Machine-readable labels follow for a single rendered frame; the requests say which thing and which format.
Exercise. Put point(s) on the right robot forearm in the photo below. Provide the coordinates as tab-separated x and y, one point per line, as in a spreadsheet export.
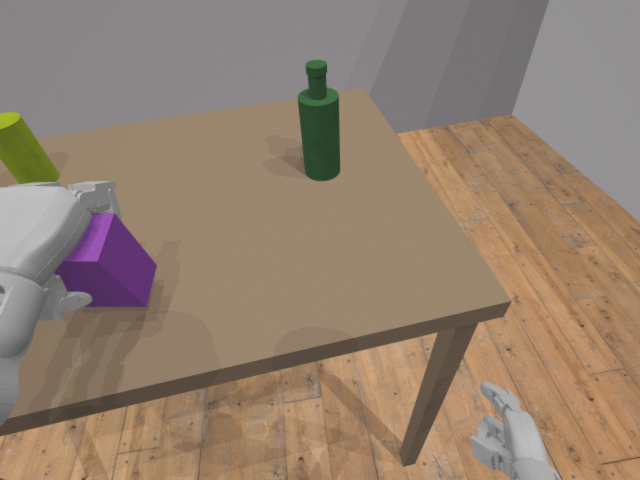
532	469

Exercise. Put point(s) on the robot left hand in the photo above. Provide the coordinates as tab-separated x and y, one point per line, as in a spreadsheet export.
40	225

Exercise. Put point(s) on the table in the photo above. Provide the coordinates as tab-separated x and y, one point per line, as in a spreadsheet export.
259	267

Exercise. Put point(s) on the sponge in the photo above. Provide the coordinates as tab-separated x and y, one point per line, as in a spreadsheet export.
109	264

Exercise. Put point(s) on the robot right hand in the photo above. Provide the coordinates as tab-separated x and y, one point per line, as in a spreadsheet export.
515	439

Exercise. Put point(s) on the left robot forearm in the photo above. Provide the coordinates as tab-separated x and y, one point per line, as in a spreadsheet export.
21	303

